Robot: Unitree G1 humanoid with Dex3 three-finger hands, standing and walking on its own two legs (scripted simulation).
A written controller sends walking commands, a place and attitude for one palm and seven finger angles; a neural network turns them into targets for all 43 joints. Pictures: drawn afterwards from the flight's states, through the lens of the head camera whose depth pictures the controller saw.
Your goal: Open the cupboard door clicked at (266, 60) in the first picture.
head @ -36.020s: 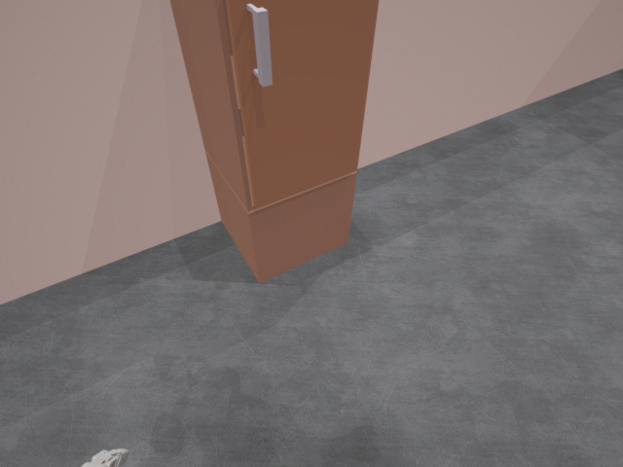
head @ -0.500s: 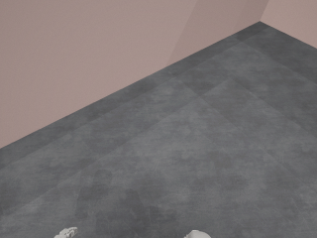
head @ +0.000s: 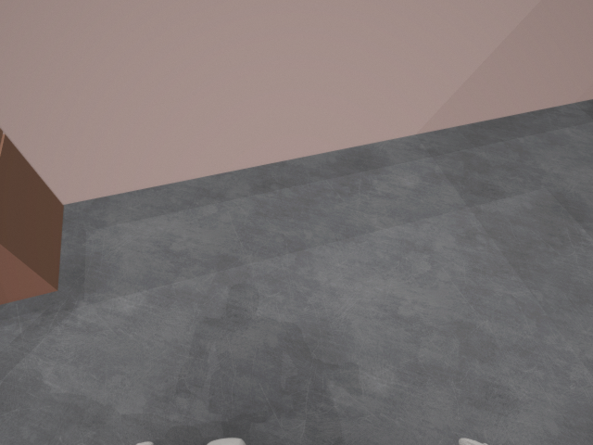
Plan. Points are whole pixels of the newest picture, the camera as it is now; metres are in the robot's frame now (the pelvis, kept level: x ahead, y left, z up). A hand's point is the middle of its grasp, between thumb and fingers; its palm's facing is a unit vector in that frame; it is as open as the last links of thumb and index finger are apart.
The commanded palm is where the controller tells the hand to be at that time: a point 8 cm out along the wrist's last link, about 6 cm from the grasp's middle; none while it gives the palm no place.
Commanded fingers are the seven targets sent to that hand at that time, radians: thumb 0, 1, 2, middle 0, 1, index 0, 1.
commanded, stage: turn to face it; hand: left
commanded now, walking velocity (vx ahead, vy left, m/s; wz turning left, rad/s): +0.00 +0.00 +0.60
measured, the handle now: out of the picture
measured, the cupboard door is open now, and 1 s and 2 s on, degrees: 41 41 41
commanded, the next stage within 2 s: take the last steps up to it in 1.60 s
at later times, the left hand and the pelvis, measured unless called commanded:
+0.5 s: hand out of the picture +0.05 +0.18 -0.13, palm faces +0.28 -0.91 -0.29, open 7.4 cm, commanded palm none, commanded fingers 0.00 0.90 0.90 -0.20 -0.30 -0.20 -0.30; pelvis +0.01 -0.03 +0.01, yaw +17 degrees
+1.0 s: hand out of the picture -0.06 +0.22 -0.16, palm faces +0.59 -0.76 -0.25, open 7.4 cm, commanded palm none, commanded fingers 0.00 0.90 0.90 -0.20 -0.30 -0.20 -0.30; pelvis +0.01 +0.00 +0.01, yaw +35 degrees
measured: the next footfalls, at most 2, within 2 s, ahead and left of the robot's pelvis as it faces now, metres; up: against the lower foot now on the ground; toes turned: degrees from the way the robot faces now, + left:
right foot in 0.40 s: +0.07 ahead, -0.13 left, +0.00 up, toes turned +10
left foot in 0.80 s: -0.02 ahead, +0.10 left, +0.00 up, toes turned +35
